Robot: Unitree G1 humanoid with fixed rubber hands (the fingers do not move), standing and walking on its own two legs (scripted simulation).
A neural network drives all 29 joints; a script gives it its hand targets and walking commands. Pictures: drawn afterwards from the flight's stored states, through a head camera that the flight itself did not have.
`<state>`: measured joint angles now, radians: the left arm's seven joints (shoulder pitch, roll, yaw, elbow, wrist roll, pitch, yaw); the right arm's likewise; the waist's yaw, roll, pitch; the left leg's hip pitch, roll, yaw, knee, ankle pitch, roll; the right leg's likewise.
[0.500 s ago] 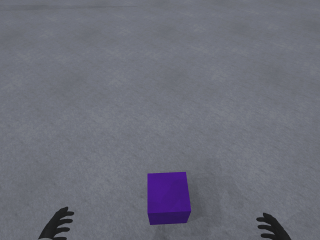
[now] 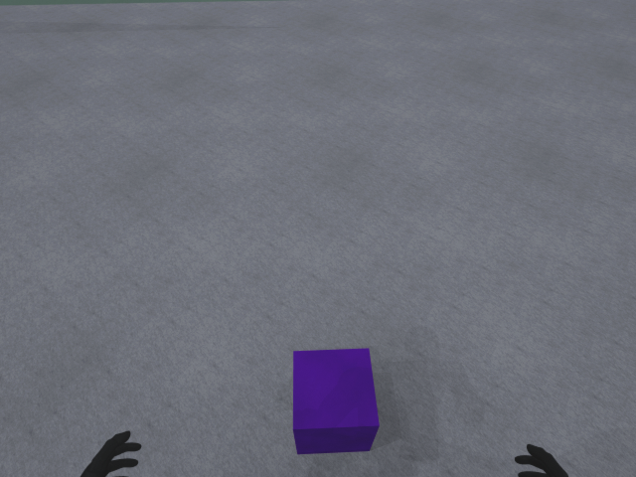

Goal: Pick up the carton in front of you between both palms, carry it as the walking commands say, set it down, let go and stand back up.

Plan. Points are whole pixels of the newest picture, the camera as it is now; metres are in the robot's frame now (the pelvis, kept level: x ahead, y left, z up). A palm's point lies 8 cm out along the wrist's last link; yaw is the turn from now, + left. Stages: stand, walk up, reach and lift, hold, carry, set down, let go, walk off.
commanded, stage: stand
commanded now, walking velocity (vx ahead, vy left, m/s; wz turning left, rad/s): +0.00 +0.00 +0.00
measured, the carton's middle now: (332, 402) +0.42 -0.02 -0.65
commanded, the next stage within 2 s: none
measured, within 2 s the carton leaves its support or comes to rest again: neither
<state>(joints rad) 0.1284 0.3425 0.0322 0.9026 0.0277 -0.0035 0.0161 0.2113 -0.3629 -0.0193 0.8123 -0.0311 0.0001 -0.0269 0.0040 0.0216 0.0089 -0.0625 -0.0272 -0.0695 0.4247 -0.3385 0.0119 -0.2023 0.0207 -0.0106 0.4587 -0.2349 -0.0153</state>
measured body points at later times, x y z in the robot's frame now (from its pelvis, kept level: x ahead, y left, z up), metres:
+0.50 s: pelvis -0.02 +0.00 +0.00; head -0.02 -0.01 +0.45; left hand +0.09 +0.31 -0.11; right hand +0.08 -0.31 -0.11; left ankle -0.07 +0.12 -0.74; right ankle +0.01 -0.11 -0.74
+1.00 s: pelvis -0.02 -0.01 +0.01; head -0.02 -0.01 +0.46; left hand +0.08 +0.31 -0.11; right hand +0.07 -0.32 -0.11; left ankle -0.07 +0.12 -0.74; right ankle +0.01 -0.11 -0.74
